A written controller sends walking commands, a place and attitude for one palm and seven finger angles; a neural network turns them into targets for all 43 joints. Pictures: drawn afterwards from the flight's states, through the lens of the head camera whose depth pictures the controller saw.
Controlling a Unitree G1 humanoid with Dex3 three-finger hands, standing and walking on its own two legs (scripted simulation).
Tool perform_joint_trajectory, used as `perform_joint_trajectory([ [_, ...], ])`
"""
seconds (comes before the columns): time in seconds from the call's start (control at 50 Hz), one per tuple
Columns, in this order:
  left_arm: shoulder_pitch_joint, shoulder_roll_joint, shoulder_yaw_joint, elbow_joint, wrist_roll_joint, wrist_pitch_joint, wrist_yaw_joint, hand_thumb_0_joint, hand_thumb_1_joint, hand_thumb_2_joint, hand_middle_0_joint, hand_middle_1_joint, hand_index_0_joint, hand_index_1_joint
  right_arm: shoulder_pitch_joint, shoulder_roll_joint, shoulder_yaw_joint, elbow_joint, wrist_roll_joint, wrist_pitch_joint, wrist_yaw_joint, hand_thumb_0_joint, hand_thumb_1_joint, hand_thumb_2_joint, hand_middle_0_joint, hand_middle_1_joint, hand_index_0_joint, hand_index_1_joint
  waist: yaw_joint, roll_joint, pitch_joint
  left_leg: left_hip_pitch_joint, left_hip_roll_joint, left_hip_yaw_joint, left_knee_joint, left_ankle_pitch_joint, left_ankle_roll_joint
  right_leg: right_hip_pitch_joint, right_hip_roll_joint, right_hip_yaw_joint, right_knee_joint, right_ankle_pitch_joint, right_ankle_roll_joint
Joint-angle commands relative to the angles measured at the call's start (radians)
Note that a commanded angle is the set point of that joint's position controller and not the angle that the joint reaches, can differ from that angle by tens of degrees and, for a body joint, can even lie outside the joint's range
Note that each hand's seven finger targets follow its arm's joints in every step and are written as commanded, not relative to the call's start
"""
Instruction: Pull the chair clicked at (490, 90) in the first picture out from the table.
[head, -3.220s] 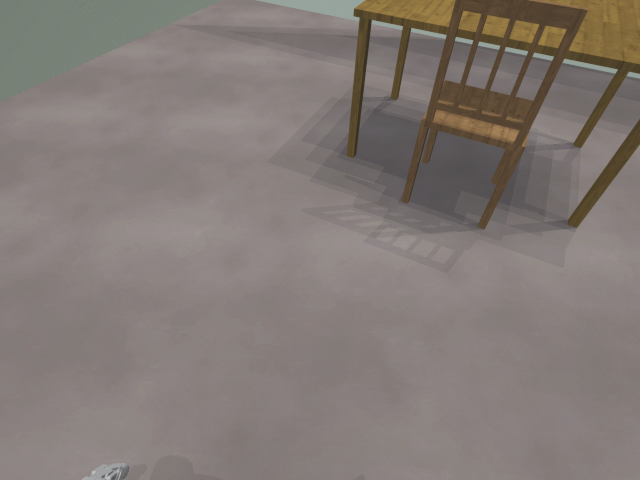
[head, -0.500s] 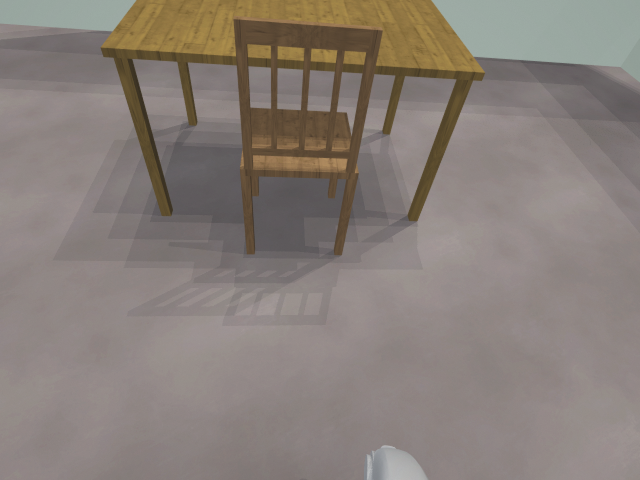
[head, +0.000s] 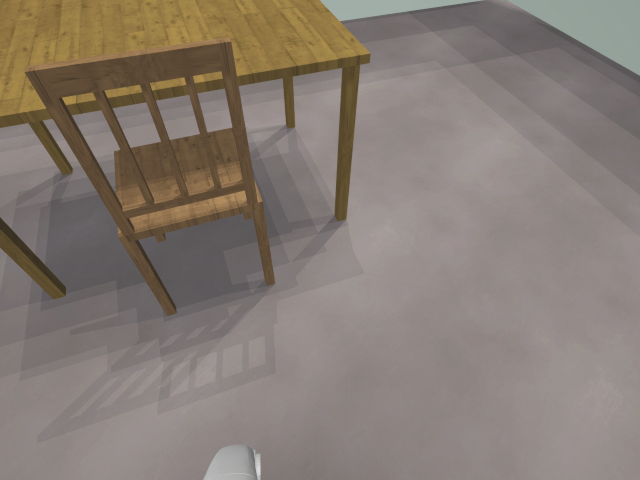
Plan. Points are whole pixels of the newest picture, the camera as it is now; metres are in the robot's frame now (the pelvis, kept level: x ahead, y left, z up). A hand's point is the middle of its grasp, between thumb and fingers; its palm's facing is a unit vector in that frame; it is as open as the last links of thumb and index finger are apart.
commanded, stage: walk to a spot facing it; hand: left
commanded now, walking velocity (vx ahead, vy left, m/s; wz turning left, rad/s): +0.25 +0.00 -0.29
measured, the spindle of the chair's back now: (167, 145) +0.80 +0.39 -0.09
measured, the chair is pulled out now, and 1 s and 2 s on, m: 0.00 0.00 0.00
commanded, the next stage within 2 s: turn to face it in 0.04 s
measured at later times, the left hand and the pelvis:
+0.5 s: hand (163, 454) +0.18 +0.25 -0.18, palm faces +0.09 -0.98 -0.15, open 7.4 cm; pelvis +0.16 +0.07 +0.00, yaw +1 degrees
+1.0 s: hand (180, 400) +0.25 +0.22 -0.13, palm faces +0.25 -0.92 -0.30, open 7.4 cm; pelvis +0.19 +0.01 +0.01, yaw +15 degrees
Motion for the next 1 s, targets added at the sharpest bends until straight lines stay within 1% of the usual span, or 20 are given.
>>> perform_joint_trajectory([
  [0.0,0.07,0.107,0.022,-0.037,0.002,-0.037,0.002,0.0,0.9,0.9,-0.2,-0.3,-0.2,-0.3,0.072,-0.059,-0.013,-0.041,-0.006,0.0,0.011,0.0,-0.9,-0.9,0.2,0.3,0.2,0.3,-0.016,-0.086,-0.022,-0.041,0.004,0.007,-0.097,0.117,-0.018,-0.047,-0.249,0.207,-0.24,0.415,-0.046],
  [0.14,0.198,0.097,0.011,-0.011,0.004,-0.033,0.017,0.0,0.9,0.9,-0.2,-0.3,-0.2,-0.3,-0.178,-0.067,0.007,-0.123,-0.003,-0.016,0.023,0.0,-0.9,-0.9,0.2,0.3,0.2,0.3,0.064,-0.112,-0.046,-0.097,-0.059,0.05,-0.373,0.104,-0.004,0.19,-0.249,0.248,-0.145,0.732,-0.034],
  [0.2,0.201,0.094,0.001,0.005,0.005,-0.028,0.03,0.0,0.9,0.9,-0.2,-0.3,-0.2,-0.3,-0.183,-0.051,0.022,-0.104,0.005,-0.024,0.025,0.0,-0.9,-0.9,0.2,0.3,0.2,0.3,0.066,-0.12,-0.079,0.031,-0.106,0.085,-0.543,0.098,0.024,0.25,-0.254,0.205,-0.11,0.834,-0.009],
  [0.24,0.185,0.104,-0.002,0.015,0.0,-0.027,0.036,0.0,0.9,0.9,-0.2,-0.3,-0.2,-0.3,-0.11,-0.064,0.021,-0.069,0.006,-0.029,0.013,0.0,-0.9,-0.9,0.2,0.3,0.2,0.3,0.029,-0.124,-0.109,0.168,-0.161,0.103,-0.668,0.156,0.047,0.276,-0.246,0.152,-0.017,0.947,0.027],
  [0.26,0.172,0.102,-0.004,0.023,-0.002,-0.022,0.041,0.0,0.9,0.9,-0.2,-0.3,-0.2,-0.3,-0.008,-0.087,0.015,-0.028,0.004,-0.031,0.009,0.0,-0.9,-0.9,0.2,0.3,0.2,0.3,-0.011,-0.101,-0.142,0.303,-0.155,0.076,-0.766,0.285,0.06,0.248,-0.242,0.128,0.097,0.893,0.06],
  [0.28,0.177,0.084,-0.008,0.015,-0.012,-0.018,0.043,0.0,0.9,0.9,-0.2,-0.3,-0.2,-0.3,0.109,-0.145,0.005,0.001,-0.004,-0.036,0.002,0.0,-0.9,-0.9,0.2,0.3,0.2,0.3,-0.052,0.001,-0.227,0.547,-0.054,-0.015,-0.754,0.66,0.109,0.105,-0.195,0.086,0.273,0.671,0.109],
  [0.3,0.237,0.043,-0.019,0.011,-0.029,-0.017,0.043,0.0,0.9,0.9,-0.2,-0.3,-0.2,-0.3,0.189,-0.224,-0.008,0.011,-0.007,-0.036,-0.004,0.0,-0.9,-0.9,0.2,0.3,0.2,0.3,-0.052,0.212,-0.338,0.798,0.2,-0.28,-0.693,1.171,0.254,-0.157,-0.09,0.032,0.544,0.01,0.155],
  [0.32,0.228,0.049,-0.022,-0.004,-0.024,-0.012,0.048,0.0,0.9,0.9,-0.2,-0.3,-0.2,-0.3,0.184,-0.233,-0.003,0.015,0.012,-0.017,-0.007,0.0,-0.9,-0.9,0.2,0.3,0.2,0.3,-0.028,0.208,-0.308,0.705,0.272,-0.338,-0.771,1.287,0.339,-0.176,-0.079,0.094,0.691,-0.398,0.157],
  [0.38,0.088,0.066,-0.001,-0.027,-0.003,0.028,0.04,0.0,0.9,0.9,-0.2,-0.3,-0.2,-0.3,0.022,-0.166,0.012,-0.023,0.008,-0.005,-0.018,0.0,-0.9,-0.9,0.2,0.3,0.2,0.3,0.015,0.138,-0.062,0.366,0.162,-0.292,-0.911,0.745,0.295,-0.224,-0.157,0.127,0.692,-0.274,0.179],
  [0.44,0.1,0.045,0.011,-0.033,-0.003,0.059,0.027,0.0,0.9,0.9,-0.2,-0.3,-0.2,-0.3,-0.034,-0.168,0.002,-0.045,0.008,0.002,-0.012,0.0,-0.9,-0.9,0.2,0.3,0.2,0.3,0.051,0.132,-0.065,0.26,0.067,-0.201,-0.958,0.474,0.245,-0.176,-0.157,0.102,0.619,-0.165,0.187],
  [0.5,0.074,0.049,0.025,-0.053,0.005,0.072,0.025,0.0,0.9,0.9,-0.2,-0.3,-0.2,-0.3,-0.015,-0.179,-0.019,-0.069,0.003,0.009,-0.007,0.0,-0.9,-0.9,0.2,0.3,0.2,0.3,0.038,0.101,-0.099,0.259,0.039,-0.236,-0.988,0.278,0.238,-0.201,-0.152,0.095,0.589,-0.103,0.197],
  [0.6,-0.035,0.061,0.034,-0.106,0.006,0.077,0.024,0.0,0.9,0.9,-0.2,-0.3,-0.2,-0.3,0.033,-0.2,-0.036,-0.072,-0.001,0.021,-0.004,0.0,-0.9,-0.9,0.2,0.3,0.2,0.3,0.006,0.137,-0.098,0.329,0.03,-0.32,-0.992,0.172,0.239,-0.279,-0.151,0.105,0.514,-0.091,0.21],
  [0.72,-0.125,0.068,0.026,-0.16,-0.002,0.074,0.026,0.0,0.9,0.9,-0.2,-0.3,-0.2,-0.3,0.086,-0.225,-0.049,-0.075,-0.008,0.033,-0.008,0.0,-0.9,-0.9,0.2,0.3,0.2,0.3,-0.025,0.15,-0.111,0.387,0.036,-0.414,-0.943,0.288,0.263,-0.245,-0.114,0.115,0.36,-0.183,0.197],
  [0.84,-0.017,0.084,0.02,-0.153,-0.015,0.061,0.036,0.0,0.9,0.9,-0.2,-0.3,-0.2,-0.3,0.044,-0.226,-0.052,-0.096,0.0,0.042,-0.001,0.0,-0.9,-0.9,0.2,0.3,0.2,0.3,0.026,0.125,-0.174,0.3,-0.023,-0.395,-0.845,0.35,0.201,0.05,-0.083,0.105,-0.033,-0.009,0.172],
  [0.86,0.002,0.114,0.024,-0.15,-0.01,0.052,0.04,0.0,0.9,0.9,-0.2,-0.3,-0.2,-0.3,0.043,-0.2,-0.049,-0.097,0.009,0.041,0.004,0.0,-0.9,-0.9,0.2,0.3,0.2,0.3,0.036,0.044,-0.186,0.208,-0.064,-0.352,-0.783,0.279,0.152,0.18,-0.133,0.147,-0.166,0.079,0.161],
  [0.88,0.012,0.189,0.035,-0.152,0.003,0.041,0.047,0.0,0.9,0.9,-0.2,-0.3,-0.2,-0.3,0.059,-0.141,-0.04,-0.11,0.018,0.04,0.008,0.0,-0.9,-0.9,0.2,0.3,0.2,0.3,0.033,-0.186,-0.176,0.025,-0.182,-0.198,-0.611,0.014,0.071,0.302,-0.359,0.363,-0.248,0.135,0.097],
  [0.9,-0.008,0.239,0.038,-0.17,0.006,0.044,0.045,0.0,0.9,0.9,-0.2,-0.3,-0.2,-0.3,0.046,-0.141,-0.042,-0.129,0.008,0.041,0.003,0.0,-0.9,-0.9,0.2,0.3,0.2,0.3,0.033,-0.292,-0.127,-0.037,-0.256,-0.082,-0.414,-0.266,0.03,0.201,-0.543,0.479,-0.232,0.34,-0.006],
  [0.92,-0.039,0.207,0.029,-0.184,0.0,0.046,0.046,0.0,0.9,0.9,-0.2,-0.3,-0.2,-0.3,0.045,-0.163,-0.049,-0.113,-0.001,0.049,0.004,0.0,-0.9,-0.9,0.2,0.3,0.2,0.3,0.018,-0.16,-0.109,-0.001,-0.22,-0.118,-0.252,-0.252,0.034,0.114,-0.52,0.391,-0.206,0.438,-0.045],
  [0.94,-0.089,0.159,0.026,-0.186,-0.002,0.037,0.048,0.0,0.9,0.9,-0.2,-0.3,-0.2,-0.3,0.063,-0.16,-0.049,-0.088,-0.004,0.062,0.006,0.0,-0.9,-0.9,0.2,0.3,0.2,0.3,-0.012,-0.222,-0.076,0.002,-0.186,-0.13,-0.18,-0.207,0.03,0.071,-0.455,0.317,-0.207,0.479,-0.024],
  [0.98,-0.113,0.123,0.01,-0.188,-0.006,0.036,0.044,0.0,0.9,0.9,-0.2,-0.3,-0.2,-0.3,0.073,-0.144,-0.045,-0.058,0.0,0.072,0.012,0.0,-0.9,-0.9,0.2,0.3,0.2,0.3,-0.032,-0.123,-0.023,0.012,-0.171,-0.091,-0.088,-0.104,0.018,0.05,-0.37,0.199,-0.172,0.537,0.005],
])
